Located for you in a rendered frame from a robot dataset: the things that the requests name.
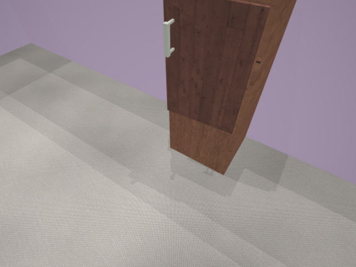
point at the handle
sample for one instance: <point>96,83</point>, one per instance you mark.
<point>166,33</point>

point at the cupboard door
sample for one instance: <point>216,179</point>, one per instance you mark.
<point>215,43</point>

